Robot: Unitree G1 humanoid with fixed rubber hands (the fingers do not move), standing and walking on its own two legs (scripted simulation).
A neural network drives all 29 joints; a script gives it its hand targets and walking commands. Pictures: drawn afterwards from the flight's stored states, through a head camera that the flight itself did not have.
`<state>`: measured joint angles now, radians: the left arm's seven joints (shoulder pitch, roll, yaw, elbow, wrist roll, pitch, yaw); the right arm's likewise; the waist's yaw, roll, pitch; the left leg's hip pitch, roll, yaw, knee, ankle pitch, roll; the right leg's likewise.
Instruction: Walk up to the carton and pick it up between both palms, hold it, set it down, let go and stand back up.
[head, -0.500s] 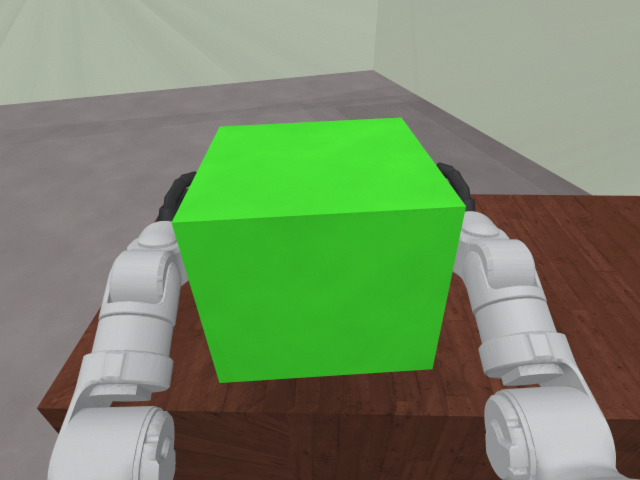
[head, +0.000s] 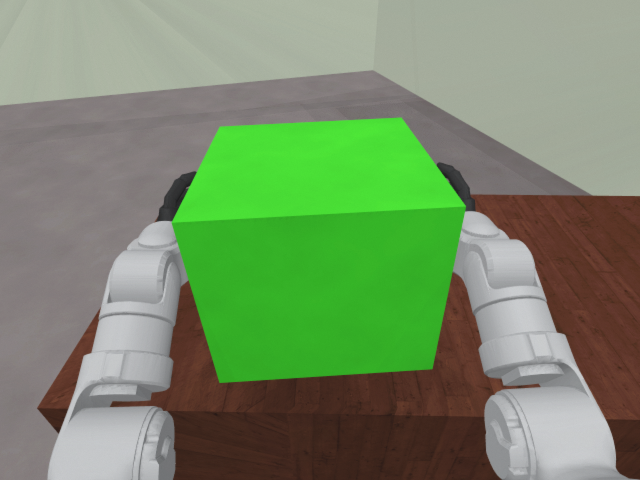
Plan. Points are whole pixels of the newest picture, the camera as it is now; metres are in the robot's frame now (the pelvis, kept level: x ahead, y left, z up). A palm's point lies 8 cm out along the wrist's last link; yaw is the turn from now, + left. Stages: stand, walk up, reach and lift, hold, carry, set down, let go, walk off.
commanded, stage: hold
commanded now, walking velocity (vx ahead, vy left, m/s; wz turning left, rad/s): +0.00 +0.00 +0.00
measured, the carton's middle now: (318, 238) +0.40 +0.01 +0.18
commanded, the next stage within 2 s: set down in 0.18 s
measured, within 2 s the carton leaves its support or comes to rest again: neither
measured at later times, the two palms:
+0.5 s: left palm (172, 233) +0.37 +0.18 +0.21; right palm (456, 227) +0.39 -0.16 +0.20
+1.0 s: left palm (193, 254) +0.42 +0.18 +0.13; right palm (436, 263) +0.42 -0.16 +0.12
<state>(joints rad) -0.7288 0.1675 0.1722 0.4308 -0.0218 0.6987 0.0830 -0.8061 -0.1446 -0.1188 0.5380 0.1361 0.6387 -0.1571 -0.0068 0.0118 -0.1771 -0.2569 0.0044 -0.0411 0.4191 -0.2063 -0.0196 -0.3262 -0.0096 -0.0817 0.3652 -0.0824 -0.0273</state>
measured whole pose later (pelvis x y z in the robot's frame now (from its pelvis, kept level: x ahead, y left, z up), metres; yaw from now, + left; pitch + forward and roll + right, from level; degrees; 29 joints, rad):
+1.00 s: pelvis +0.02 +0.00 +0.00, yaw +0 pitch +4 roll +0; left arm -0.67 0.09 0.26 0.55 0.03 0.30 0.03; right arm -0.65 -0.07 -0.18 0.64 0.09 0.17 -0.12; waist -0.01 0.00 -0.06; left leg -0.24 0.00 -0.04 0.37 -0.21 -0.02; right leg -0.31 -0.01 -0.08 0.33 -0.09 -0.03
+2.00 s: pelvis +0.05 +0.01 +0.00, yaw +0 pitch +6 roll -1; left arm -0.65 0.08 0.24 0.76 0.05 0.06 0.05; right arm -0.66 -0.06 -0.23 0.86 0.01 -0.05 -0.07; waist -0.01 0.00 -0.04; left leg -0.24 0.00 -0.04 0.36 -0.23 -0.02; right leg -0.30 -0.01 -0.08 0.31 -0.11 -0.02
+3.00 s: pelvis +0.05 +0.02 +0.00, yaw +0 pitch +9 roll -1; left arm -0.64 0.07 0.24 1.03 0.05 -0.27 0.05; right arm -0.62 -0.05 -0.34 1.03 -0.10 -0.31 -0.02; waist -0.01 0.00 -0.04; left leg -0.29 0.00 -0.04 0.40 -0.26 -0.02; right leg -0.34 -0.01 -0.08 0.31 -0.12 -0.01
